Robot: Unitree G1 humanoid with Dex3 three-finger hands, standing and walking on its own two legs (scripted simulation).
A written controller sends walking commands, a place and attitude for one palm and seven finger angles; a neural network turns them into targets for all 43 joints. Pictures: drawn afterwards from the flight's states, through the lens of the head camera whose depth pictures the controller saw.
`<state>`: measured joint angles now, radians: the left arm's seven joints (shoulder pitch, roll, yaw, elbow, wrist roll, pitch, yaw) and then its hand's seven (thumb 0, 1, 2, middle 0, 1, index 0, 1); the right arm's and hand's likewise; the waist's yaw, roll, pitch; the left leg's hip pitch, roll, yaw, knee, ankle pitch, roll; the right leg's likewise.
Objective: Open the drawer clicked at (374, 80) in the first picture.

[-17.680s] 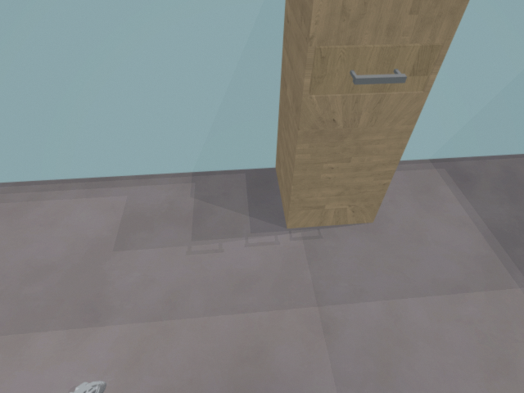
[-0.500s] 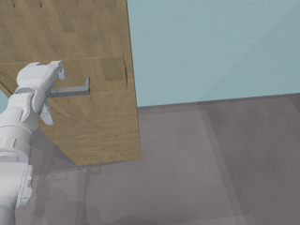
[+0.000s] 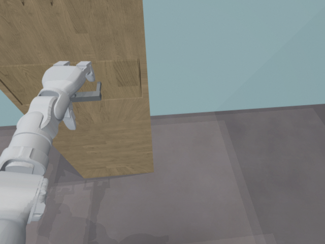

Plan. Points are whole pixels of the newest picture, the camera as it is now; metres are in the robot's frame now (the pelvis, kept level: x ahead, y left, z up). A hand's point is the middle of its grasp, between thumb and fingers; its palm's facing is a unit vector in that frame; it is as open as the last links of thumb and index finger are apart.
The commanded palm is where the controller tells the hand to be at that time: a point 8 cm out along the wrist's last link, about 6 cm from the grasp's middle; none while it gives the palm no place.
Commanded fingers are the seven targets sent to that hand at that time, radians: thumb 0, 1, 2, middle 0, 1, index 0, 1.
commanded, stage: move the hooked fingers above the handle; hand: left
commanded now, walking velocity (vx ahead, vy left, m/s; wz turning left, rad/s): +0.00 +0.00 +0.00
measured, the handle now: (73, 92) +0.52 +0.26 +0.04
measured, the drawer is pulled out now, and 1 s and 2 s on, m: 0.00 0.00 0.00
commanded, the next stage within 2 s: lower the fingers behind the handle in 1.08 s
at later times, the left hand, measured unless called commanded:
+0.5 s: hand (60, 98) +0.45 +0.26 +0.09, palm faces -0.12 +0.01 -0.99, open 13.8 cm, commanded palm +0.46 +0.26 +0.15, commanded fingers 0.00 -0.50 0.30 -0.30 -1.20 -0.30 -1.20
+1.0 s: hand (47, 99) +0.45 +0.29 +0.09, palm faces -0.12 +0.03 -0.99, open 13.8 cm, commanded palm +0.45 +0.27 +0.15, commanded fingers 0.00 -0.50 0.30 -0.30 -1.20 -0.30 -1.20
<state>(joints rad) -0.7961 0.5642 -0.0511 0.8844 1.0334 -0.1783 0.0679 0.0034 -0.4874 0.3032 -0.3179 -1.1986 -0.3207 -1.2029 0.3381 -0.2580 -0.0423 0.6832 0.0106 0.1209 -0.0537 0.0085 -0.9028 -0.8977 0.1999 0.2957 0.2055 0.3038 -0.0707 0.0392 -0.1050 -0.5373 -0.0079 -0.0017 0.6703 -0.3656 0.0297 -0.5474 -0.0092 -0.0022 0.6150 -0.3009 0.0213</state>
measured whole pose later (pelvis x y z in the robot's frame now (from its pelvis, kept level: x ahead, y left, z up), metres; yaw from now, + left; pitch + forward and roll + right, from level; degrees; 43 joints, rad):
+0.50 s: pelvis +0.00 -0.02 +0.00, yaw +1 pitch +13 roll -1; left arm -0.79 0.65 -0.03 0.91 1.02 -0.19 0.03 0.00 -0.49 0.30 -0.32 -1.20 -0.32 -1.21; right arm 0.35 -0.29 -0.06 0.70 0.02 0.11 -0.09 0.01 -0.90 -0.90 0.20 0.30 0.21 0.30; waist -0.06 0.03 -0.09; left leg -0.53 0.01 -0.02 0.65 -0.35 0.01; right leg -0.54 0.01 -0.02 0.60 -0.29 0.00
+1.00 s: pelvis +0.00 +0.00 +0.00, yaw +0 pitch +13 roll -1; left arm -0.76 0.66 0.00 0.94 1.04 -0.13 0.05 0.00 -0.49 0.30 -0.33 -1.21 -0.33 -1.21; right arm 0.36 -0.25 -0.03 0.68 0.02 0.12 -0.07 0.01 -0.90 -0.90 0.20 0.30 0.21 0.30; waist -0.05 0.05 -0.10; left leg -0.52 0.00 0.01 0.65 -0.36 0.03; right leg -0.53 0.00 0.00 0.59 -0.29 0.02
